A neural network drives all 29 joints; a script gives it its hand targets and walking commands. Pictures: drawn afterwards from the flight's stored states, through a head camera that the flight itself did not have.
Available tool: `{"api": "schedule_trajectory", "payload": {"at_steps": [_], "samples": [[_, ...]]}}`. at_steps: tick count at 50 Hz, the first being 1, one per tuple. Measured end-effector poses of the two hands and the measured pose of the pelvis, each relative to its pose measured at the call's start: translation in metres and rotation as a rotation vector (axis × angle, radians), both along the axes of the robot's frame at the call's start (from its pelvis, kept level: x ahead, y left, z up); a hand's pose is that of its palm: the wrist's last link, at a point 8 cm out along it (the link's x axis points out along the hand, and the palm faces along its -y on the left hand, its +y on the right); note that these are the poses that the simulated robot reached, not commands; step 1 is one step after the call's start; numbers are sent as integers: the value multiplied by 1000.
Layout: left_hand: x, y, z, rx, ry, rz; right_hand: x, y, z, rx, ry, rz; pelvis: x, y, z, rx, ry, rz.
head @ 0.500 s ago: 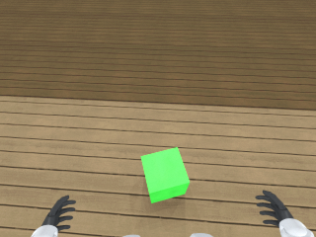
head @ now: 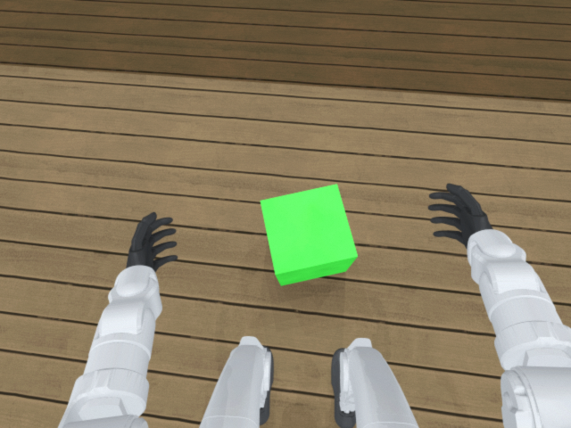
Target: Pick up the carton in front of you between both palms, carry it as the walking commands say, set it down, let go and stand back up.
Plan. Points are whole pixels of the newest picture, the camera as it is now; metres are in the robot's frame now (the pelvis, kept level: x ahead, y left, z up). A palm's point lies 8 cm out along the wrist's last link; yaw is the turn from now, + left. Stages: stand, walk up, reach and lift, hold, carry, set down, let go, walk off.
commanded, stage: reach and lift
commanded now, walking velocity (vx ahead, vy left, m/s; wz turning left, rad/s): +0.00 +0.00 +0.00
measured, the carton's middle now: (306, 239) +0.49 +0.00 -0.57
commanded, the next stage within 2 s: none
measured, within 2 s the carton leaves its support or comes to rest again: neither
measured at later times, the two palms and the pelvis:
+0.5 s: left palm (201, 197) +0.46 +0.19 -0.15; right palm (416, 151) +0.54 -0.19 -0.14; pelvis -0.04 -0.01 -0.05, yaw +0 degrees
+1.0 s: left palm (226, 235) +0.45 +0.19 -0.38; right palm (385, 209) +0.52 -0.19 -0.38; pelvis -0.05 +0.01 -0.22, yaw +2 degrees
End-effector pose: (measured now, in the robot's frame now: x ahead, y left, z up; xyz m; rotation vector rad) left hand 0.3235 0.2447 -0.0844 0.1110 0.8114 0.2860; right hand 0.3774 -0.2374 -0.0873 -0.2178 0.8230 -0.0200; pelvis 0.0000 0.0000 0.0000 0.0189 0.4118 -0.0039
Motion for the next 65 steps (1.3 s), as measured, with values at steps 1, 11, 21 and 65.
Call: {"api": "schedule_trajectory", "payload": {"at_steps": [1,11,21,65], "samples": [[5,-2,-2,-4,-9,7,7,2,-2,6,-7,5,-5,-1,-3,1,13,0],[66,-27,-20,-46,-88,70,82,26,-17,62,-62,45,-44,-7,-27,14,140,-12],[122,-51,-48,-68,-155,101,150,47,-40,109,-123,79,-45,-11,-45,31,277,-21],[124,-60,-393,-104,-62,53,139,66,-393,109,-73,18,-79,2,-305,50,263,16]]}}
